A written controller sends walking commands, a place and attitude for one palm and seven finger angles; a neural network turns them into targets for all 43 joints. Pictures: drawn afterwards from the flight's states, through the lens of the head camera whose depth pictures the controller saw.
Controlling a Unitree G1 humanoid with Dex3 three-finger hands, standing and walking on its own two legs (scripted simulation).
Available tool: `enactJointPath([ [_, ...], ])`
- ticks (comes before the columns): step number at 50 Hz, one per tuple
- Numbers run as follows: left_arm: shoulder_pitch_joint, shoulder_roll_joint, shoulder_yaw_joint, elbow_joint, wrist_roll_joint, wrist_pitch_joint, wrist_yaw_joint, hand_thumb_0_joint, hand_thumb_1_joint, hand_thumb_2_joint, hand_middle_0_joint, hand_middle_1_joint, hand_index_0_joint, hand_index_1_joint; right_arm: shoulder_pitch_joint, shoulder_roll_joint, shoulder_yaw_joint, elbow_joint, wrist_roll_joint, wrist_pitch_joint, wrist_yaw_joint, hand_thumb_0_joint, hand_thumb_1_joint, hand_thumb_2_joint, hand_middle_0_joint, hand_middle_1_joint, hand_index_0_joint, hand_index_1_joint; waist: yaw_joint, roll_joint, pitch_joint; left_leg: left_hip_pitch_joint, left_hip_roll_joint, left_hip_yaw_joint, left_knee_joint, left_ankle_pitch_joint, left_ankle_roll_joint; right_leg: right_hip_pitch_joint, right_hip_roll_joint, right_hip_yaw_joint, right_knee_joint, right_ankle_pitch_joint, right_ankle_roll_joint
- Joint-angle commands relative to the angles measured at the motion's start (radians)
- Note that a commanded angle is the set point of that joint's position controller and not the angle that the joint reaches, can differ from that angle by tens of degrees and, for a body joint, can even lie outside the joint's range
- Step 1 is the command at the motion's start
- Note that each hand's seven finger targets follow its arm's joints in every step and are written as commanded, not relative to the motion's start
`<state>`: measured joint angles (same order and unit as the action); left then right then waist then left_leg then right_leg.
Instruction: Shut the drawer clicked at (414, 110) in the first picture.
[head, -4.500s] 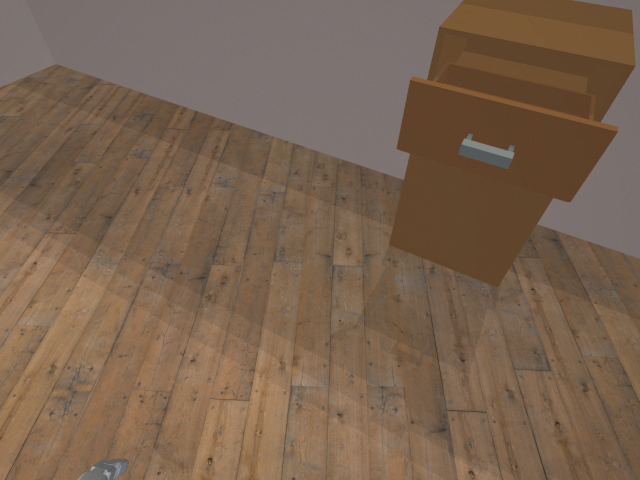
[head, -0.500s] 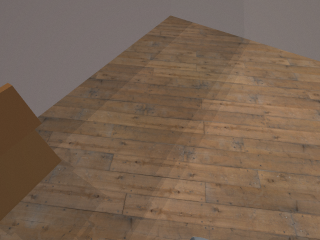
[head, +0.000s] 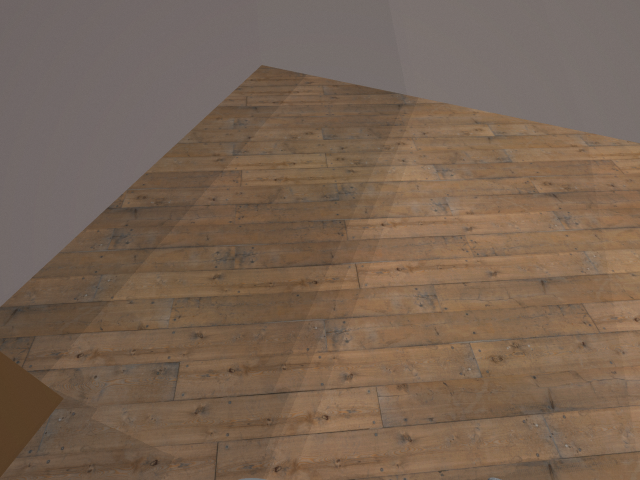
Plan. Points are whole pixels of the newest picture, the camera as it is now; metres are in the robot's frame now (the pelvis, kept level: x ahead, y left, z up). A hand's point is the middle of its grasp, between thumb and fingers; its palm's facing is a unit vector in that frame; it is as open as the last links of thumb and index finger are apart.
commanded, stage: walk to a spot facing it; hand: left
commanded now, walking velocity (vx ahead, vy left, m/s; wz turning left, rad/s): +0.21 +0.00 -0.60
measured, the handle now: out of the picture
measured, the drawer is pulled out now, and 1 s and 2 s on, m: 0.30 0.30 0.30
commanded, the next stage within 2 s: turn to face it in 0.48 s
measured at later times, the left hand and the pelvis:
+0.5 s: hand (234, 399) +0.26 +0.17 -0.17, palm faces -0.36 -0.91 -0.20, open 7.4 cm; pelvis +0.10 +0.02 -0.01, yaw -21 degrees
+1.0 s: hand (268, 376) +0.31 +0.12 -0.18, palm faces -0.25 -0.96 -0.14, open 7.4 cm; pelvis +0.16 +0.00 -0.02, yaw -15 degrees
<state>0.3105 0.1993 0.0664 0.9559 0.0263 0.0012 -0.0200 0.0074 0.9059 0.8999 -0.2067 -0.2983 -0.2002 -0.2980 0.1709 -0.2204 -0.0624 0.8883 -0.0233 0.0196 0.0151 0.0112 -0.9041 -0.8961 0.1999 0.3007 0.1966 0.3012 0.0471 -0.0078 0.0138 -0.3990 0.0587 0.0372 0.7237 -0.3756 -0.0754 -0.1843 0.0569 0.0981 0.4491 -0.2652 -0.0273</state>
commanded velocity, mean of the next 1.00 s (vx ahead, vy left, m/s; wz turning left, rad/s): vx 0.00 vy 0.00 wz -0.06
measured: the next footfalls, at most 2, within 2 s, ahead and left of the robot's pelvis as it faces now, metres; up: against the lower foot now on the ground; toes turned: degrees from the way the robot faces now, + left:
left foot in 0.06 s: +0.09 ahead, +0.13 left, +0.00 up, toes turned +1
right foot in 0.56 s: +0.15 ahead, -0.12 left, +0.00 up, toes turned -30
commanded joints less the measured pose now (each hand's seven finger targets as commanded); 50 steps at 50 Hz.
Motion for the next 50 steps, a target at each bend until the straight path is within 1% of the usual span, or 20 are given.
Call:
enactJointPath([
  [1,-0.082,0.184,0.053,-0.085,-0.011,-0.017,0.015,0.000,0.900,0.900,-0.200,-0.300,-0.200,-0.300,0.105,-0.101,-0.023,-0.052,0.008,-0.058,-0.030,0.000,-0.900,-0.900,0.200,0.300,0.200,0.300,-0.088,-0.087,-0.010,0.335,-0.018,0.018,-0.296,0.108,0.014,-0.220,-0.157,0.240,-0.013,-0.037,-0.084],
  [2,-0.072,0.115,0.039,-0.101,-0.019,-0.013,0.009,0.000,0.900,0.900,-0.200,-0.300,-0.200,-0.300,0.192,-0.180,-0.037,-0.024,0.000,-0.067,-0.042,0.000,-0.900,-0.900,0.200,0.300,0.200,0.300,-0.124,0.131,-0.065,0.513,0.161,-0.168,-0.405,-0.042,0.049,-0.377,-0.044,0.139,0.195,-0.132,-0.037],
  [3,-0.068,0.074,0.032,-0.118,-0.023,-0.014,-0.001,0.000,0.900,0.900,-0.200,-0.300,-0.200,-0.300,0.263,-0.273,-0.055,-0.019,-0.009,-0.063,-0.042,0.000,-0.900,-0.900,0.200,0.300,0.200,0.300,-0.144,0.376,-0.073,0.537,0.424,-0.472,-0.529,-0.194,0.135,-0.536,0.039,-0.040,0.493,-0.346,0.025],
  [4,-0.098,0.117,0.042,-0.120,-0.008,-0.013,-0.004,0.000,0.900,0.900,-0.200,-0.300,-0.200,-0.300,0.227,-0.262,-0.046,-0.031,-0.006,-0.052,-0.041,0.000,-0.900,-0.900,0.200,0.300,0.200,0.300,-0.135,0.253,0.004,0.384,0.478,-0.497,-0.567,-0.243,0.192,-0.531,-0.052,-0.031,0.625,-0.316,0.029],
  [5,-0.056,0.133,0.051,-0.095,-0.001,-0.003,-0.008,0.000,0.900,0.900,-0.200,-0.300,-0.200,-0.300,0.134,-0.196,-0.030,-0.053,-0.005,-0.049,-0.039,0.000,-0.900,-0.900,0.200,0.300,0.200,0.300,-0.084,0.217,0.049,0.268,0.421,-0.399,-0.575,-0.250,0.179,-0.487,-0.086,-0.032,0.673,-0.239,0.034],
  [7,-0.045,0.118,0.057,-0.064,0.006,0.008,-0.025,0.000,0.900,0.900,-0.200,-0.300,-0.200,-0.300,0.056,-0.133,-0.008,-0.063,-0.004,-0.058,-0.045,0.000,-0.900,-0.900,0.200,0.300,0.200,0.300,-0.048,0.148,0.106,0.194,0.329,-0.200,-0.564,-0.074,0.145,-0.462,-0.111,-0.071,0.744,-0.124,0.048],
  [11,-0.010,0.065,0.047,-0.051,-0.001,0.029,-0.022,0.000,0.900,0.900,-0.200,-0.300,-0.200,-0.300,0.105,-0.095,0.001,-0.030,0.003,-0.067,-0.055,0.000,-0.900,-0.900,0.200,0.300,0.200,0.300,-0.032,0.170,0.041,0.278,0.263,0.045,-0.452,0.491,0.137,-0.440,-0.113,-0.106,0.768,-0.029,0.082],
  [23,-0.237,0.032,0.023,-0.122,0.002,0.032,-0.014,0.000,0.900,0.900,-0.200,-0.300,-0.200,-0.300,0.222,-0.128,-0.034,0.055,-0.008,-0.041,-0.045,0.000,-0.900,-0.900,0.200,0.300,0.200,0.300,-0.104,0.209,0.032,0.417,0.308,0.201,-0.293,0.784,0.170,-0.358,-0.100,-0.237,0.332,-0.076,0.064],
  [25,-0.200,0.054,0.026,-0.120,0.004,0.019,-0.008,0.000,0.900,0.900,-0.200,-0.300,-0.200,-0.300,0.213,-0.144,-0.045,0.055,-0.003,-0.037,-0.041,0.000,-0.900,-0.900,0.200,0.300,0.200,0.300,-0.077,0.217,-0.010,0.430,0.321,0.218,-0.193,0.923,0.151,-0.259,-0.070,-0.251,0.236,-0.083,0.038],
  [27,-0.021,0.128,0.043,-0.072,0.007,-0.011,0.001,0.000,0.900,0.900,-0.200,-0.300,-0.200,-0.300,0.195,-0.154,-0.046,0.031,0.012,-0.037,-0.029,0.000,-0.900,-0.900,0.200,0.300,0.200,0.300,0.026,0.095,-0.133,0.272,0.297,0.260,0.127,0.858,0.072,0.098,-0.087,-0.207,0.008,0.177,-0.004],
  [28,0.084,0.251,0.067,-0.046,0.008,-0.027,0.016,0.000,0.900,0.900,-0.200,-0.300,-0.200,-0.300,0.192,-0.090,-0.028,-0.011,0.023,-0.033,-0.020,0.000,-0.900,-0.900,0.200,0.300,0.200,0.300,0.067,-0.195,-0.226,-0.079,0.143,0.265,0.401,0.096,0.001,0.408,-0.355,0.168,0.026,0.665,-0.115],
  [29,0.119,0.312,0.079,-0.023,-0.019,-0.019,0.030,0.000,0.900,0.900,-0.200,-0.300,-0.200,-0.300,0.158,-0.060,-0.017,-0.035,0.024,-0.028,-0.035,0.000,-0.900,-0.900,0.200,0.300,0.200,0.300,0.062,-0.262,-0.306,-0.212,0.043,0.124,0.626,-0.316,-0.016,0.461,-0.511,0.304,0.057,1.100,-0.232],
  [30,0.085,0.258,0.065,-0.032,-0.024,-0.009,0.045,0.000,0.900,0.900,-0.200,-0.300,-0.200,-0.300,0.136,-0.069,-0.013,-0.029,0.025,-0.020,-0.051,0.000,-0.900,-0.900,0.200,0.300,0.200,0.300,0.049,-0.126,-0.266,-0.191,0.084,-0.005,0.633,-0.253,0.008,0.374,-0.501,0.183,0.044,1.033,-0.251],
  [31,0.026,0.218,0.056,-0.051,-0.015,-0.010,0.052,0.000,0.900,0.900,-0.200,-0.300,-0.200,-0.300,0.129,-0.036,-0.001,-0.011,0.020,-0.015,-0.046,0.000,-0.900,-0.900,0.200,0.300,0.200,0.300,0.032,-0.161,-0.223,-0.202,0.094,-0.021,0.613,-0.185,0.012,0.301,-0.434,0.140,0.019,0.882,-0.216],
  [33,-0.094,0.147,0.023,-0.064,-0.015,-0.011,0.055,0.000,0.900,0.900,-0.200,-0.300,-0.200,-0.300,0.138,-0.037,-0.001,0.040,0.007,0.004,-0.045,0.000,-0.900,-0.900,0.200,0.300,0.200,0.300,-0.033,-0.058,-0.100,-0.127,0.091,-0.022,0.592,-0.080,0.012,0.067,-0.371,0.045,-0.055,0.696,-0.165],
  [36,-0.194,0.106,-0.002,-0.071,-0.006,-0.028,0.054,0.000,0.900,0.900,-0.200,-0.300,-0.200,-0.300,0.270,0.002,0.010,0.105,0.004,0.023,-0.040,0.000,-0.900,-0.900,0.200,0.300,0.200,0.300,-0.121,-0.063,-0.048,-0.004,0.075,-0.024,0.412,0.012,0.013,-0.106,-0.301,-0.131,-0.103,0.514,-0.115],
  [44,-0.123,0.122,0.018,-0.051,-0.001,-0.010,0.055,0.000,0.900,0.900,-0.200,-0.300,-0.200,-0.300,0.106,-0.009,-0.001,0.055,0.009,0.018,-0.022,0.000,-0.900,-0.900,0.200,0.300,0.200,0.300,-0.038,-0.158,0.041,-0.052,0.041,0.044,0.174,-0.051,0.008,-0.028,-0.381,-0.133,-0.102,0.410,-0.147],
  [47,-0.126,0.136,0.032,-0.055,0.002,-0.006,0.061,0.000,0.900,0.900,-0.200,-0.300,-0.200,-0.300,0.108,0.001,-0.004,0.043,0.008,0.009,-0.016,0.000,-0.900,-0.900,0.200,0.300,0.200,0.300,-0.045,-0.126,0.018,0.011,0.039,0.062,0.027,-0.018,0.016,-0.013,-0.406,-0.154,-0.026,0.406,-0.122],
  [49,-0.129,0.129,0.036,-0.061,-0.009,0.002,0.059,0.000,0.900,0.900,-0.200,-0.300,-0.200,-0.300,0.172,-0.019,-0.010,0.050,0.004,0.005,-0.013,0.000,-0.900,-0.900,0.200,0.300,0.200,0.300,-0.076,-0.053,-0.025,0.141,0.028,0.071,-0.152,0.155,0.030,-0.050,-0.374,-0.219,0.093,0.299,-0.057],
  [50,-0.112,0.094,0.034,-0.070,-0.015,0.011,0.056,0.000,0.900,0.900,-0.200,-0.300,-0.200,-0.300,0.220,-0.073,-0.023,0.051,0.000,-0.003,-0.011,0.000,-0.900,-0.900,0.200,0.300,0.200,0.300,-0.095,0.146,-0.052,0.225,0.118,-0.097,-0.287,0.331,0.079,-0.148,-0.297,-0.261,0.269,0.120,0.005],
])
